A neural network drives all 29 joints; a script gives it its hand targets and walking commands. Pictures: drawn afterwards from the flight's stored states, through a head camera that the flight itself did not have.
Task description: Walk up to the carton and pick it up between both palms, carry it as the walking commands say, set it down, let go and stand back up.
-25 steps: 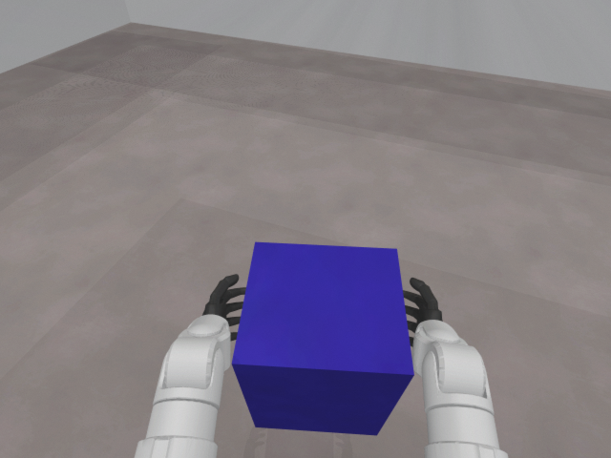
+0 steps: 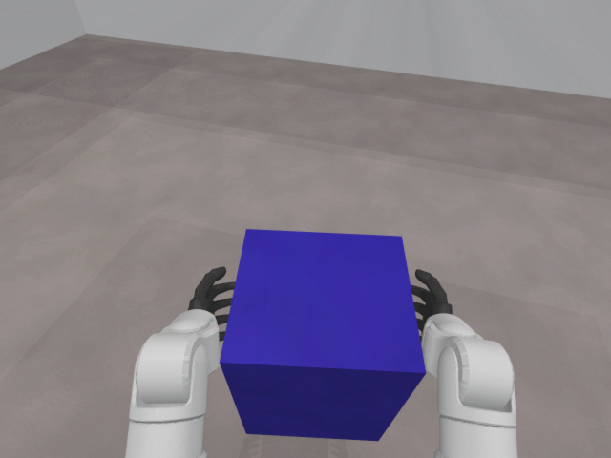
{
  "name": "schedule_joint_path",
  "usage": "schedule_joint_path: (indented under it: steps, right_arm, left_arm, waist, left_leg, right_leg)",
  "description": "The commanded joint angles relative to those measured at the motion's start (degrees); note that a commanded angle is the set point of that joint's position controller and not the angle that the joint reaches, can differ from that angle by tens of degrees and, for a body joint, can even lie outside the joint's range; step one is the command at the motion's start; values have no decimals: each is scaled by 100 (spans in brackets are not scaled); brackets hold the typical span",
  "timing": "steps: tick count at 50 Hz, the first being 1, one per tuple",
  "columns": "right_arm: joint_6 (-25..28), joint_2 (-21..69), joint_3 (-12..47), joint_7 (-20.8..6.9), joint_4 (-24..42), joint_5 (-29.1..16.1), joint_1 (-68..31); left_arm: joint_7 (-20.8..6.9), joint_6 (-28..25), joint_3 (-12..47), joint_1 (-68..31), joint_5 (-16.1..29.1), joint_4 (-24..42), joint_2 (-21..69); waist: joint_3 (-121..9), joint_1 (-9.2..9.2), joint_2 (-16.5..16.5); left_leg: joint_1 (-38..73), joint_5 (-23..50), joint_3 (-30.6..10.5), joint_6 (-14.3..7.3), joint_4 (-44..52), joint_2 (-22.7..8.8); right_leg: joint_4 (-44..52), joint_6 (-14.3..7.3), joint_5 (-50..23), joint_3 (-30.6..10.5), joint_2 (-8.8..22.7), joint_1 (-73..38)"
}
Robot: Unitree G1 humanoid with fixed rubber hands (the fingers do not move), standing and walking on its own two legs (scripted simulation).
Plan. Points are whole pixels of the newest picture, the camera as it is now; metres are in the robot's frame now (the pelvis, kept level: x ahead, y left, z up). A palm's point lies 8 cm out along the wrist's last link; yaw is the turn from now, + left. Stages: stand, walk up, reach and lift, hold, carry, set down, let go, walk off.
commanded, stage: carry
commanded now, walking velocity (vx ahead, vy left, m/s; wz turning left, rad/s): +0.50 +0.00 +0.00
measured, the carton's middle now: (317, 343) +0.28 -0.01 +0.03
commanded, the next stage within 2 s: none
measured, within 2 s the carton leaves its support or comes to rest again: neither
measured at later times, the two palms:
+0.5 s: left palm (264, 178) +0.57 +0.09 +0.08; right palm (417, 183) +0.58 -0.20 +0.07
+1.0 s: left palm (265, 106) +0.94 +0.12 +0.05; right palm (375, 107) +0.92 -0.16 +0.06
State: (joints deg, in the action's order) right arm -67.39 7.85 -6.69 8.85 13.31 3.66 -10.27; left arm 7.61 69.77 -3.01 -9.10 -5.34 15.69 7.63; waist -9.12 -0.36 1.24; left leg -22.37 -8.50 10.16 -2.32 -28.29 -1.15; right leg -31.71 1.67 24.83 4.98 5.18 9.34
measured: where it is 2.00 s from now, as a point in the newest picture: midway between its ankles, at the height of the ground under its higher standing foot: (327, 224)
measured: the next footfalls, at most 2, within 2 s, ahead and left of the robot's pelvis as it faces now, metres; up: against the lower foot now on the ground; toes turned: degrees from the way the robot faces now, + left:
right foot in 0.32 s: +0.33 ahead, -0.12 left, +0.00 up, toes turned -12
left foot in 0.80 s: +0.73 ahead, +0.07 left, +0.00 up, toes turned +9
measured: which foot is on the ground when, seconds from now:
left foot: down 0.00-0.36, up 0.38-0.78, down 0.80-1.00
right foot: up 0.00-0.30, down 0.32-0.82, up 0.84-1.00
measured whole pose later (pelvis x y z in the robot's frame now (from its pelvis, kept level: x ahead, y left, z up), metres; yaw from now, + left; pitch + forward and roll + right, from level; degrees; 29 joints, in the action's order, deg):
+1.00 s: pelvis +0.66 -0.01 +0.02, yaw -3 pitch +6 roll -3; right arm -66.4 7.9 -6.8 9.8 13.4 3.0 -10.4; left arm 7.6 68.2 -4.1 -9.8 -4.2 14.6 7.8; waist 1.1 -0.3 -1.1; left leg -18.3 -7.7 11.0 -3.7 -19.6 -3.7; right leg -54.4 1.0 19.6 4.9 3.0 31.5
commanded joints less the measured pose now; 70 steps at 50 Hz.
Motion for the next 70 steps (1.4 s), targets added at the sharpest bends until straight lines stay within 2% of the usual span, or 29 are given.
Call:
schedule_joint_path:
  steps: [1, 4, 11, 14, 15, 16, 17, 18, 21, 24, 32, 35, 37, 38, 39, 40, 41, 43, 45, 49, 56, 60, 62, 63, 64, 65, 66, 69, 70]
  right_arm:
    - [-109, 5402, 4180, -1611, 693, -2114, -3212]
    - [-84, 5571, 4188, -1589, 914, -2151, -3205]
    - [-66, 5592, 4274, -1753, 1234, -2394, -3256]
    - [-138, 5460, 4215, -1730, 913, -2293, -2931]
    - [-173, 5361, 4163, -1715, 810, -2255, -2943]
    - [-219, 5331, 4128, -1707, 728, -2234, -2894]
    - [-255, 5410, 4196, -1725, 600, -2223, -2861]
    - [-205, 5433, 4317, -1746, 755, -2294, -3147]
    - [-4, 5716, 4322, -1740, 909, -2368, -3436]
    - [76, 5897, 4317, -1671, 906, -2288, -3383]
    - [19, 5690, 4405, -1505, 1127, -2163, -3053]
    - [-95, 5574, 4383, -1558, 992, -2224, -3013]
    - [-136, 5513, 4285, -1606, 733, -2236, -2765]
    - [-148, 5486, 4222, -1644, 616, -2239, -2687]
    - [-139, 5422, 4143, -1675, 458, -2221, -2721]
    - [-112, 5502, 4100, -1722, 332, -2195, -2682]
    - [-101, 5610, 4162, -1750, 399, -2239, -2813]
    - [44, 5834, 4251, -1773, 629, -2365, -2947]
    - [238, 5966, 4149, -1769, 920, -2375, -3138]
    - [368, 5956, 4349, -1793, 1515, -2529, -3047]
    - [145, 5259, 4021, -1796, 1243, -2135, -2279]
    - [-36, 5015, 3949, -1773, 734, -1939, -2030]
    - [-93, 4973, 3946, -1741, 592, -1903, -2142]
    - [-116, 4961, 3948, -1725, 589, -1918, -2348]
    - [-153, 5000, 3971, -1715, 569, -1950, -2492]
    - [-168, 5131, 4016, -1739, 425, -1958, -2568]
    - [-115, 5278, 4206, -1720, 599, -2007, -2925]
    - [64, 5771, 4463, -1758, 1061, -2368, -3546]
    - [93, 5955, 4554, -1774, 1246, -2507, -3748]
  left_arm:
    - [-1578, -53, 3673, -3392, 2221, 413, 5316]
    - [-1591, -123, 3657, -3253, 2352, 278, 5712]
    - [-1343, -272, 3835, -3240, 2200, 837, 5785]
    - [-1374, -202, 3751, -3059, 2185, 725, 5550]
    - [-1400, -168, 3707, -2901, 2168, 622, 5482]
    - [-1423, -139, 3639, -2849, 2139, 560, 5358]
    - [-1446, -143, 3571, -2751, 2030, 304, 5377]
    - [-1454, -219, 3546, -2706, 1999, 142, 5495]
    - [-1524, -298, 3688, -3253, 2311, 561, 5844]
    - [-1608, -339, 3698, -3309, 2498, 746, 5919]
    - [-1631, -264, 3630, -2871, 2416, 759, 5465]
    - [-1586, -185, 3534, -2681, 2250, 633, 5293]
    - [-1543, -134, 3568, -2697, 2157, 651, 5258]
    - [-1522, -113, 3607, -2842, 2128, 670, 5205]
    - [-1517, -111, 3621, -2865, 2078, 574, 5164]
    - [-1541, -157, 3632, -2716, 2079, 389, 5281]
    - [-1522, -217, 3596, -2757, 2100, 257, 5462]
    - [-1498, -350, 3723, -2801, 2178, 335, 5729]
    - [-1508, -505, 3912, -3310, 2406, 802, 6055]
    - [-1400, -674, 4044, -3119, 2382, 1262, 6165]
    - [-1345, -464, 4180, -2788, 2297, 1271, 5599]
    - [-1433, -235, 3987, -2590, 2209, 675, 5299]
    - [-1504, -135, 3886, -2597, 2213, 330, 5319]
    - [-1536, -111, 3829, -2506, 2206, 196, 5361]
    - [-1570, -100, 3686, -2450, 2151, 111, 5277]
    - [-1593, -86, 3592, -2577, 2102, 29, 5317]
    - [-1641, -169, 3628, -2753, 2122, 36, 5452]
    - [-1640, -353, 3668, -3172, 2383, 515, 5949]
    - [-1619, -417, 3626, -3275, 2403, 797, 6064]
  waist:
    - [-919, -193, -812]
    - [-1059, -158, -414]
    - [-1301, -49, -1161]
    - [-1442, 34, -609]
    - [-1678, 181, -264]
    - [-2049, 257, 771]
    - [-1766, 216, 1359]
    - [-1803, 203, 1175]
    - [-1486, 173, 150]
    - [-1308, 171, 495]
    - [-723, 129, 1020]
    - [-696, 150, 992]
    - [-1346, -4, 509]
    - [-1748, -189, 45]
    - [-2211, -200, -1385]
    - [-2200, -38, -1830]
    - [-2230, -67, -1213]
    - [-2260, -98, -521]
    - [-1982, -58, -675]
    - [-1895, -33, -900]
    - [-1067, -76, -1302]
    - [-849, -93, -1113]
    - [-1204, 16, -693]
    - [-1499, 181, -310]
    - [-1832, 252, 895]
    - [-1481, 104, 1328]
    - [-1632, 162, 1195]
    - [-1348, 129, 411]
    - [-1282, 159, 500]
  left_leg:
    - [3101, -531, -3301, -1191, 1597, -2303]
    - [3274, 604, -2123, -663, 1419, -1882]
    - [2677, 1156, -341, -144, 1188, -1156]
    - [1653, 1538, 104, 128, -4, -810]
    - [703, 1337, 160, 262, -896, -655]
    - [-382, -61, 181, 393, -2452, -328]
    - [-1922, -2156, -182, 332, -3412, 159]
    - [-2310, -2263, -731, 237, -4010, -136]
    - [-2008, -1480, -984, 176, -3543, -544]
    - [-1688, -745, -638, 255, -2505, -443]
    - [-1174, 755, 221, 211, -798, -180]
    - [-631, 934, 491, 144, -79, 107]
    - [961, 1271, 584, -65, 456, 399]
    - [2559, 1375, -4, -400, 374, -98]
    - [4057, 2416, -2078, -956, 324, -1567]
    - [4763, 2910, -3490, -1357, 508, -2348]
    - [5057, 3163, -3352, -1393, 557, -2453]
    - [4296, 2946, -2374, -750, 708, -2018]
    - [3158, 2035, -1858, -369, 1217, -1702]
    - [3194, 1306, -987, -466, 1527, -1630]
    - [3345, 2418, -253, -205, 1500, -1237]
    - [3374, 2939, 100, -14, 855, -1111]
    - [2599, 3064, 426, 278, -409, -821]
    - [1385, 2472, 393, 403, -1391, -625]
    - [-98, 104, 244, 461, -3002, -269]
    - [-1217, -2345, -238, 301, -3803, 68]
    - [-1932, -2209, -746, 261, -4404, -74]
    - [-1560, -1196, -1066, 153, -3878, -577]
    - [-1437, -920, -958, 179, -3556, -561]
  right_leg:
    - [-1573, -136, 983, -54, -153, 3199]
    - [-887, -71, 445, 89, -178, 2909]
    - [602, -87, -2096, 807, -436, 1309]
    - [806, -333, -2075, 692, -397, -464]
    - [832, -568, -1762, 43, -46, -1623]
    - [1094, -985, -1681, -1695, 1143, -2712]
    - [1288, -1543, -2673, -2987, 1834, -3506]
    - [1140, -1773, -3322, -3041, 2009, -3415]
    - [1313, -1110, -3862, -1476, 1379, -2568]
    - [1843, -897, -3120, -688, 1192, -2032]
    - [1881, -676, -4351, 591, 599, -1722]
    - [1399, -607, -5619, 701, 624, -1871]
    - [-72, -381, -5892, 924, 402, -1496]
    - [-1227, -235, -4759, 900, 237, -170]
    - [-2949, 53, -2561, 856, -341, 1549]
    - [-3836, -51, 481, 161, -797, 2671]
    - [-4260, -151, 469, -256, -498, 3136]
    - [-3686, -151, -214, -580, -93, 3142]
    - [-2692, -105, -486, -442, 37, 2411]
    - [-1556, 0, -987, 71, -109, 2439]
    - [-157, -29, -2210, 564, -321, 2561]
    - [542, -131, -2446, 847, -483, 1988]
    - [1105, -275, -2881, 932, -645, 192]
    - [914, -519, -2938, 346, -290, -1295]
    - [861, -927, -3384, -1460, 987, -2560]
    - [1151, -1185, -3467, -2754, 1681, -2902]
    - [1124, -1584, -3163, -2620, 1867, -3168]
    - [1693, -948, -2578, -1465, 1279, -1873]
    - [1832, -846, -2619, -1121, 1200, -1648]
